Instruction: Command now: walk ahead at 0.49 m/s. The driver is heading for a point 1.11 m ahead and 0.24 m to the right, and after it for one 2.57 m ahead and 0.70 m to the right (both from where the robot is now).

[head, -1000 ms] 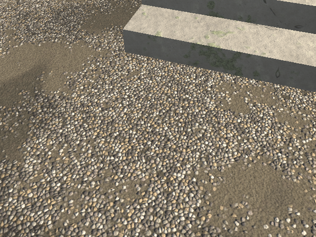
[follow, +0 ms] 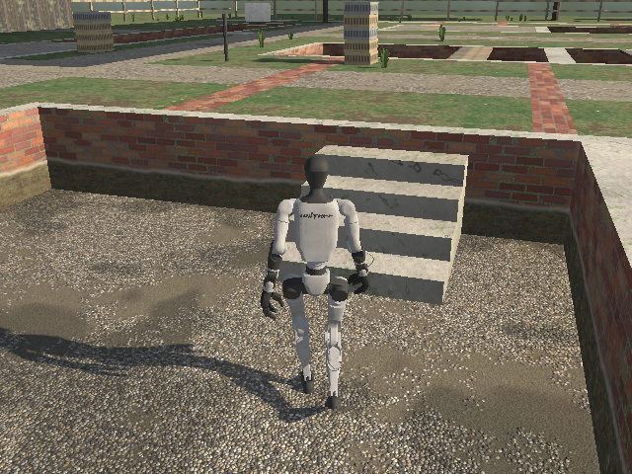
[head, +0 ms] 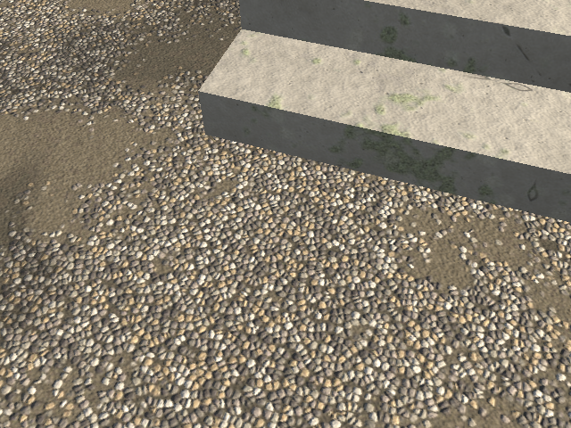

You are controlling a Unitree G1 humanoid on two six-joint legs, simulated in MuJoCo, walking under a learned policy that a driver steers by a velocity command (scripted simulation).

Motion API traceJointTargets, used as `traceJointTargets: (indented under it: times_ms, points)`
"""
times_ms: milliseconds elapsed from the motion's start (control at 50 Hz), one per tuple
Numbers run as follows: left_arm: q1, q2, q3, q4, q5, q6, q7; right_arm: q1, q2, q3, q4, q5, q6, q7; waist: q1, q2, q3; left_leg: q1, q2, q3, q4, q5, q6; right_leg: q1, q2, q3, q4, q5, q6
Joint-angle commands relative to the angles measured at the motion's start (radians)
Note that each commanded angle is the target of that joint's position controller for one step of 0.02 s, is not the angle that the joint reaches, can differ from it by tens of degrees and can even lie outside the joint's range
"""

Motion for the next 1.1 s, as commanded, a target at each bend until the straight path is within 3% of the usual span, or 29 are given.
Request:
traceJointTargets:
  times_ms: [20, 60, 120, 180, 260, 380, 420, 440, 460, 480, 500, 520, 540, 560, 580, 620, 660, 700, 760, 820, 900, 940, 960, 980, 1000, 1020, 1040, 1060, 1100]
  points:
    - [-0.048, 0.130, 0.033, -0.098, 0.012, -0.016, -0.011, 0.141, -0.075, -0.026, 0.024, 0.009, -0.011, 0.005, -0.040, -0.025, -0.014, 0.297, 0.389, -0.578, -0.426, -0.205, 0.171, -0.449, -0.108, 0.056, 0.199, 0.091, -0.017]
    - [-0.025, 0.079, 0.024, -0.089, 0.026, 0.010, -0.022, 0.166, -0.041, -0.009, 0.059, 0.005, -0.034, -0.002, 0.013, -0.012, -0.002, 0.172, 0.322, -0.430, -0.453, -0.039, 0.119, -0.344, -0.146, 0.055, 0.100, 0.107, 0.005]
    - [-0.075, 0.059, 0.022, -0.106, 0.026, 0.029, -0.032, 0.236, -0.072, -0.012, 0.102, 0.010, -0.057, -0.002, 0.022, 0.020, 0.009, 0.153, 0.283, -0.317, -0.484, 0.092, 0.106, -0.379, -0.170, 0.015, 0.004, 0.170, 0.032]
    - [-0.231, 0.076, 0.025, -0.157, 0.022, 0.034, -0.035, 0.293, -0.085, -0.010, 0.123, 0.013, -0.055, 0.000, -0.010, 0.029, 0.037, 0.208, 0.252, -0.255, -0.506, 0.172, 0.078, -0.493, -0.194, -0.022, -0.140, 0.301, 0.057]
    - [-0.385, 0.061, 0.016, -0.199, 0.010, 0.032, -0.039, 0.379, -0.081, -0.002, 0.148, 0.015, -0.052, -0.004, -0.061, 0.052, 0.029, 0.301, 0.228, -0.201, -0.479, 0.315, 0.024, -0.504, -0.169, -0.065, -0.346, 0.431, 0.072]
    - [-0.537, 0.068, 0.013, -0.248, 0.008, 0.023, -0.037, 0.464, -0.092, 0.003, 0.186, -0.005, -0.044, -0.023, -0.103, 0.074, 0.036, 0.522, 0.284, -0.204, -0.394, 0.491, 0.043, -0.528, -0.120, -0.088, -0.511, 0.361, 0.045]
    - [-0.511, 0.078, 0.018, -0.248, 0.008, 0.014, -0.034, 0.439, -0.105, 0.001, 0.190, -0.009, -0.042, -0.030, -0.070, 0.081, 0.027, 0.551, 0.304, -0.193, -0.331, 0.636, 0.038, -0.456, -0.094, -0.094, -0.561, 0.280, 0.014]
    - [-0.449, 0.089, 0.025, -0.230, 0.009, 0.009, -0.029, 0.417, -0.114, -0.001, 0.189, -0.009, -0.042, -0.032, -0.037, 0.090, -0.003, 0.543, 0.302, -0.180, -0.262, 0.775, 0.025, -0.357, -0.064, -0.105, -0.586, 0.237, -0.005]
    - [-0.328, 0.106, 0.036, -0.189, 0.011, 0.002, -0.021, 0.403, -0.123, -0.003, 0.191, -0.007, -0.040, -0.031, 0.013, 0.090, -0.063, 0.531, 0.290, -0.167, -0.134, 0.872, 0.013, -0.215, -0.031, -0.114, -0.625, 0.227, -0.028]
    - [-0.150, 0.136, 0.053, -0.130, 0.021, -0.009, -0.010, 0.381, -0.122, -0.002, 0.185, 0.001, -0.039, -0.029, 0.090, 0.068, -0.154, 0.433, 0.256, -0.134, 0.058, 0.800, -0.007, 0.021, -0.043, -0.096, -0.675, 0.277, -0.060]
    - [0.036, 0.223, 0.078, -0.094, 0.048, -0.016, 0.003, 0.371, -0.090, 0.009, 0.147, 0.011, -0.043, -0.026, 0.149, -0.020, -0.287, 0.211, 0.206, -0.099, 0.353, 0.444, -0.024, 0.294, -0.268, 0.144, -0.673, 0.200, -0.116]
    - [0.060, 0.289, 0.096, -0.084, 0.049, -0.007, -0.004, 0.500, 0.003, 0.022, 0.147, 0.045, -0.040, -0.016, 0.085, -0.240, -0.399, -0.140, 0.014, -0.069, 0.709, -0.332, -0.065, 0.522, -0.525, 0.624, -0.776, 0.179, -0.272]
    - [-0.009, 0.220, 0.087, -0.087, 0.010, 0.003, -0.015, 0.417, -0.107, -0.007, 0.151, 0.016, -0.037, -0.021, 0.077, -0.061, -0.304, -0.230, 0.067, -0.190, 0.763, -0.291, -0.047, 0.427, -0.463, 0.616, -0.831, 0.122, -0.237]
    - [-0.117, 0.173, 0.072, -0.100, 0.000, 0.000, -0.018, 0.325, -0.100, -0.010, 0.115, 0.012, -0.043, -0.016, 0.035, -0.051, -0.160, -0.248, 0.109, -0.189, 0.718, -0.186, -0.046, 0.275, -0.427, 0.453, -0.865, 0.169, -0.202]
    - [-0.172, 0.124, 0.060, -0.103, 0.004, -0.009, -0.020, 0.286, -0.079, -0.008, 0.109, 0.011, -0.045, -0.015, 0.008, -0.011, -0.085, -0.208, 0.134, -0.179, 0.671, -0.135, -0.056, 0.151, -0.389, 0.348, -0.892, 0.380, -0.178]
    - [-0.169, 0.063, 0.039, -0.072, 0.001, -0.024, -0.013, 0.310, -0.037, -0.005, 0.120, -0.014, -0.017, -0.010, -0.050, -0.020, -0.059, -0.097, 0.154, -0.166, 0.597, -0.130, -0.087, 0.023, -0.323, 0.175, -0.895, 0.723, -0.132]
    - [-0.118, 0.065, 0.032, -0.037, -0.001, -0.041, -0.011, 0.327, -0.009, -0.005, 0.126, -0.017, 0.003, -0.005, -0.072, -0.030, -0.074, -0.057, 0.133, -0.146, 0.549, -0.122, -0.108, -0.002, -0.300, 0.094, -0.880, 0.970, -0.123]
    - [-0.101, 0.098, 0.033, -0.019, -0.001, -0.045, -0.009, 0.302, -0.008, -0.006, 0.120, -0.015, 0.014, -0.004, -0.085, -0.055, -0.078, -0.066, 0.123, -0.123, 0.483, -0.074, -0.120, -0.011, -0.273, 0.031, -0.874, 1.064, -0.114]
    - [-0.094, 0.092, 0.020, -0.005, 0.001, -0.033, -0.004, 0.191, -0.007, 0.003, 0.092, -0.007, 0.020, -0.008, -0.071, -0.086, -0.063, -0.052, 0.122, -0.087, 0.299, 0.020, -0.125, -0.034, -0.227, -0.035, -0.872, 1.067, -0.085]
    - [-0.045, 0.094, 0.013, 0.019, 0.002, -0.022, 0.002, 0.109, -0.005, 0.015, 0.082, 0.001, 0.022, -0.016, -0.033, -0.100, -0.075, 0.001, 0.108, -0.063, 0.161, 0.090, -0.118, -0.002, -0.230, -0.043, -0.852, 1.040, -0.072]
    - [-0.022, 0.085, 0.007, 0.045, 0.007, -0.004, 0.015, 0.095, -0.024, 0.017, 0.096, 0.000, 0.015, -0.033, -0.021, -0.095, -0.059, 0.054, 0.101, -0.077, 0.045, 0.034, -0.092, 0.051, -0.272, 0.006, -0.780, 0.962, -0.083]
    - [-0.043, 0.080, 0.005, 0.051, 0.000, 0.004, 0.022, 0.154, -0.018, 0.017, 0.127, -0.002, 0.000, -0.040, -0.054, -0.058, -0.051, 0.162, 0.100, -0.086, -0.136, 0.112, -0.074, 0.044, -0.259, 0.019, -0.690, 0.858, -0.054]
    - [-0.014, 0.076, 0.004, 0.055, 0.001, 0.003, 0.023, 0.201, -0.053, 0.010, 0.143, -0.006, -0.014, -0.045, -0.059, 0.002, -0.084, 0.277, 0.162, -0.152, -0.197, 0.368, -0.066, 0.008, -0.220, 0.013, -0.617, 0.712, -0.018]
    - [0.070, 0.048, -0.002, 0.056, 0.000, 0.003, 0.026, 0.260, -0.114, -0.001, 0.154, -0.012, -0.024, -0.046, -0.022, 0.098, -0.161, 0.434, 0.319, -0.273, -0.119, 0.801, -0.022, -0.075, -0.167, -0.018, -0.525, 0.348, 0.010]
    - [0.165, -0.014, -0.012, 0.100, -0.026, 0.027, 0.028, 0.254, -0.085, 0.007, 0.157, 0.008, -0.012, -0.046, -0.017, 0.197, -0.234, 0.439, 0.438, -0.389, -0.130, 0.889, 0.131, -0.100, -0.070, -0.061, -0.434, -0.067, 0.032]
    - [0.101, 0.037, 0.001, 0.099, -0.018, 0.048, 0.035, 0.246, -0.037, 0.021, 0.151, 0.011, -0.002, -0.042, -0.043, 0.168, -0.199, 0.372, 0.453, -0.450, -0.200, 0.716, 0.168, -0.124, -0.056, -0.039, -0.378, -0.210, 0.038]
    - [0.028, 0.049, 0.008, 0.081, -0.007, 0.059, 0.033, 0.204, -0.035, 0.025, 0.146, 0.006, 0.003, -0.042, -0.037, 0.148, -0.136, 0.302, 0.426, -0.443, -0.251, 0.552, 0.157, -0.147, -0.053, -0.019, -0.357, -0.229, 0.044]
    - [-0.016, 0.036, 0.008, 0.077, 0.000, 0.071, 0.029, 0.170, -0.036, 0.028, 0.144, -0.002, 0.010, -0.047, -0.028, 0.119, -0.109, 0.246, 0.399, -0.420, -0.292, 0.412, 0.131, -0.139, -0.063, -0.006, -0.352, -0.206, 0.054]
    - [-0.019, -0.003, -0.001, 0.087, 0.005, 0.088, 0.025, 0.112, -0.039, 0.030, 0.141, 0.001, 0.021, -0.059, 0.015, 0.109, -0.082, 0.143, 0.334, -0.345, -0.344, 0.216, 0.060, -0.070, -0.083, 0.001, -0.426, -0.108, 0.072]
Next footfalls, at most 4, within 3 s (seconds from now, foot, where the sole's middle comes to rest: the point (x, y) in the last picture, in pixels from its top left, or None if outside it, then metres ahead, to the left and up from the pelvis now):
0.48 right None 0.44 -0.12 -0.75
0.96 left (288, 370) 0.59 0.04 -0.75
1.20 right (375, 407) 0.50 -0.15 -0.75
2.20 right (339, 252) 0.93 -0.09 -0.75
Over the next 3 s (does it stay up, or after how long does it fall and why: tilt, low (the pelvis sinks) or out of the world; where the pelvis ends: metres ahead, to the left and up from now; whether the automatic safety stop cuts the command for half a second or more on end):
stays up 1.09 -0.06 0.03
